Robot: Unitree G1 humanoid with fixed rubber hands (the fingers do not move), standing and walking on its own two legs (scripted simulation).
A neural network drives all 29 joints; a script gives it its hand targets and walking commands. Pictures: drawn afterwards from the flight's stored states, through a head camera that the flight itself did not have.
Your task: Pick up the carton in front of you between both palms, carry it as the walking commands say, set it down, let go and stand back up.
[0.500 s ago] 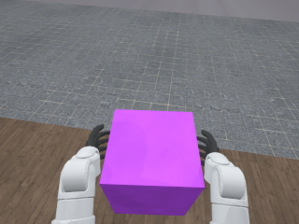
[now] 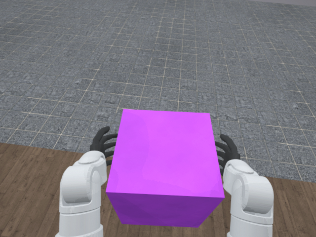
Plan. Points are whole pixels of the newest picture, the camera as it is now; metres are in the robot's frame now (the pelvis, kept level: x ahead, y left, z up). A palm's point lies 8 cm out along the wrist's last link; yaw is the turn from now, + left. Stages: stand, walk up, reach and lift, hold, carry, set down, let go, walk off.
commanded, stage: carry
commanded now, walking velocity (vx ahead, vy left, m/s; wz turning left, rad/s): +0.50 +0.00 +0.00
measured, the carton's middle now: (163, 172) +0.29 -0.01 +0.01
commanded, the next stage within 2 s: none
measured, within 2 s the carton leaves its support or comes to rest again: neither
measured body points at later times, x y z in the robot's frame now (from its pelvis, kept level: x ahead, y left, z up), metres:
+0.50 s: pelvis +0.32 -0.05 -0.01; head +0.36 -0.05 +0.44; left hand +0.65 +0.14 +0.08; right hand +0.67 -0.17 +0.07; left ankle +0.34 +0.10 -0.66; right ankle +0.32 -0.10 -0.75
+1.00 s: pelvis +0.64 +0.01 -0.01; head +0.73 +0.02 +0.43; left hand +1.03 +0.15 +0.07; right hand +1.02 -0.16 +0.07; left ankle +0.62 +0.06 -0.75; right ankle +0.67 -0.15 -0.69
